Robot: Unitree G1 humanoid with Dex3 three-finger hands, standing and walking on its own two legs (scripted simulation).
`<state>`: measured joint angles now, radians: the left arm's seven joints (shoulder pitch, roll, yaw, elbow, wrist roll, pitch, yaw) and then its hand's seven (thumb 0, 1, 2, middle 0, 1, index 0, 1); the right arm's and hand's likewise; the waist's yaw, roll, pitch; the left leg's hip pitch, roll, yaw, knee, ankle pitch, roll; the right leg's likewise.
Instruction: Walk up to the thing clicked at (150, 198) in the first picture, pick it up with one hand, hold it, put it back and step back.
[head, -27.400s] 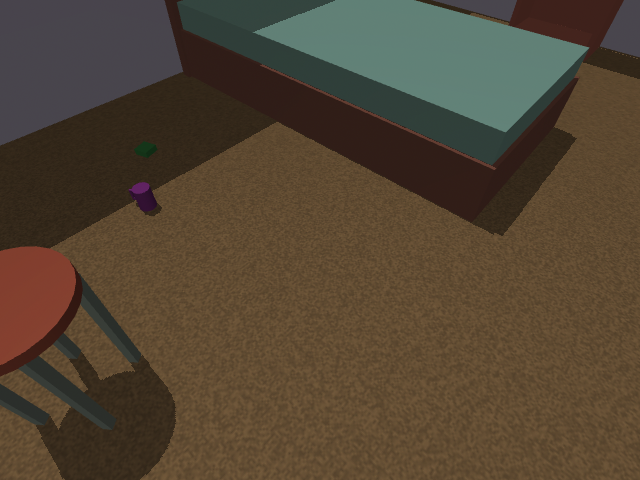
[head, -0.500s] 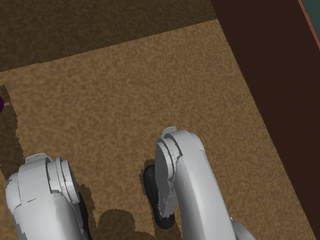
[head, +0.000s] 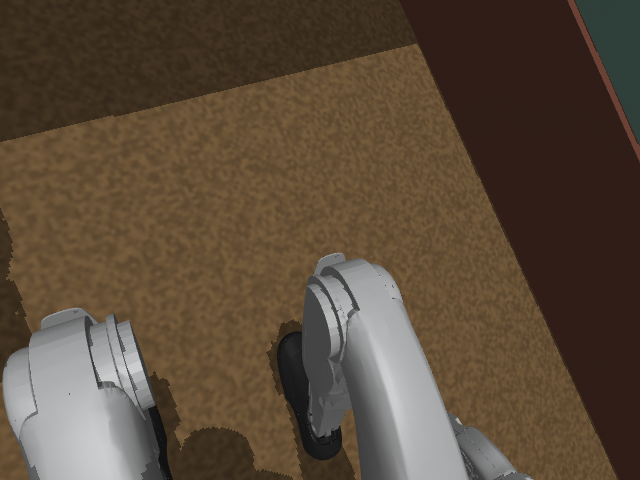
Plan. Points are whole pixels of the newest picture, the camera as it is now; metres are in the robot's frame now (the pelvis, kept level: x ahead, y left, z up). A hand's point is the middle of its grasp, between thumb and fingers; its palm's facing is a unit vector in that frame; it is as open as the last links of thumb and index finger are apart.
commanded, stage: close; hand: left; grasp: from above
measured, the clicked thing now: out of the picture +0.46 +0.37 -0.25
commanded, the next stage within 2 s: settle in 1.10 s
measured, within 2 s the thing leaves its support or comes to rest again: leaves its support in 1.54 s
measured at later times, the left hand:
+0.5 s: hand out of the picture +0.43 +0.35 -0.21, palm faces -0.44 -0.16 -0.89, open 11.8 cm
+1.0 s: hand out of the picture +0.43 +0.35 -0.21, palm faces -0.44 -0.15 -0.89, open 10.4 cm
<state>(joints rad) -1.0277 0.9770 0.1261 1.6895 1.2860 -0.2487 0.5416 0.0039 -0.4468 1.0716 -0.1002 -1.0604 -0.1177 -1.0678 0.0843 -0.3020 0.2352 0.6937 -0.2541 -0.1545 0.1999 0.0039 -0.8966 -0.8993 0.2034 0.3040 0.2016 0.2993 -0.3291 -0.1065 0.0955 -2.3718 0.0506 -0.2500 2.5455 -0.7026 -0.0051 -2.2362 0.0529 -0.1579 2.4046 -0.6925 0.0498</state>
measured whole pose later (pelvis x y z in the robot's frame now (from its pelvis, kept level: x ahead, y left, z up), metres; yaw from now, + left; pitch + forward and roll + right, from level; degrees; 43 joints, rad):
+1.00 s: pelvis +0.00 +0.00 +0.00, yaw +0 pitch +28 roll -12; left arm -1.05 1.00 0.10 1.72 1.29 -0.27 0.54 0.01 -0.18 0.83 -0.32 -0.90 -0.59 -0.88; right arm 0.09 -0.32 0.27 0.68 -0.26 -0.17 0.19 0.00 -0.90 -0.90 0.20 0.30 0.20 0.30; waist -0.33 -0.11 0.11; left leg -2.37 0.05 -0.25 2.55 -0.69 0.00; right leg -2.24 0.06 -0.16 2.40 -0.68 0.05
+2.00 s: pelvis +0.00 +0.00 +0.03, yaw +4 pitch +33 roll -10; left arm -0.95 0.82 0.05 1.31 1.19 -0.18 0.22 0.01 -0.16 0.88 -0.39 -0.89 -0.69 -0.87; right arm 0.12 -0.29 0.11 0.68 -0.13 -0.03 0.16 0.00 -0.92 -0.90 0.20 0.30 0.20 0.30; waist -0.22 -0.01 -0.02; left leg -2.32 0.03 -0.18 2.40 -0.67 0.00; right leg -2.20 0.02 -0.11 2.31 -0.69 0.04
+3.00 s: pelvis -0.01 +0.00 +0.19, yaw +9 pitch +29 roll -6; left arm -0.56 0.63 -0.03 0.74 0.99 -0.08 0.01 0.01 -0.15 0.87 -0.39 -0.92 -0.69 -0.88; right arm 0.13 -0.25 0.00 0.65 0.00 0.05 0.02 0.01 -0.92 -0.90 0.20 0.30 0.20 0.30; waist -0.09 0.04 -0.15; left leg -1.80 0.05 -0.08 1.88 -0.60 0.01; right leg -1.71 0.00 -0.06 1.82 -0.62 0.03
